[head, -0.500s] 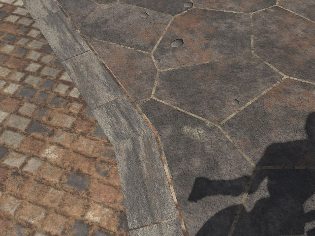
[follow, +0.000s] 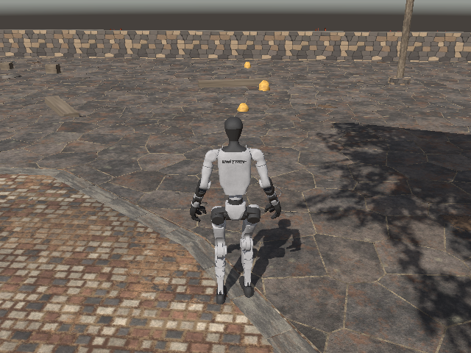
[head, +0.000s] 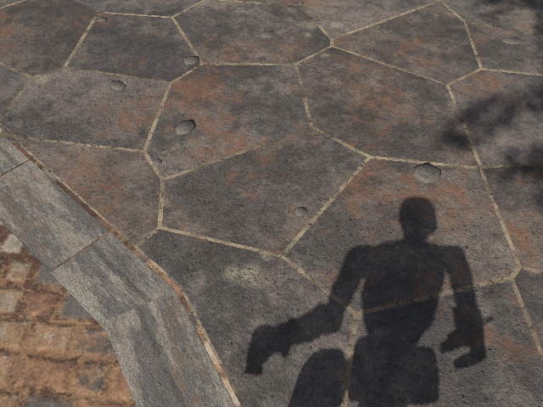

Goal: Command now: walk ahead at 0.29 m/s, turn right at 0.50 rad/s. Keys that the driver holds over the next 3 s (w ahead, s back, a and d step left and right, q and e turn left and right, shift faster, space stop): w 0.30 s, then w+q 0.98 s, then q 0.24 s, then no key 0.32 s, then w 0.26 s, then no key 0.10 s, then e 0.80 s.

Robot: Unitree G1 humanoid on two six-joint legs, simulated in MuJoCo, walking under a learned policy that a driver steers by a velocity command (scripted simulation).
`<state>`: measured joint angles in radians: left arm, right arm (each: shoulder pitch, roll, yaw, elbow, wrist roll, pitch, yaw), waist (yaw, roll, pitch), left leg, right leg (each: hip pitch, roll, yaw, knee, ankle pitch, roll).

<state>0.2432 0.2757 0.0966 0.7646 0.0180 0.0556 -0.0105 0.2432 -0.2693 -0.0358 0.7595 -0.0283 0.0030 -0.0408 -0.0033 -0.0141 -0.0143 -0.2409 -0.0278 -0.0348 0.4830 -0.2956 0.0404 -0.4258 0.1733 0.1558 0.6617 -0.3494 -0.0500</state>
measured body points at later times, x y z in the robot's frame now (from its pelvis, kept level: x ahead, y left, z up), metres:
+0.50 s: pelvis +0.18 -0.06 +0.00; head +0.21 -0.07 +0.45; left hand +0.37 +0.17 -0.10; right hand +0.11 -0.30 -0.15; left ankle +0.06 +0.09 -0.66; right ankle +0.20 -0.14 -0.74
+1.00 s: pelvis +0.45 -0.02 -0.02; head +0.49 -0.01 +0.43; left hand +0.44 +0.24 -0.16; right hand +0.65 -0.25 -0.13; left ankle +0.51 +0.03 -0.74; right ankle +0.32 -0.16 -0.63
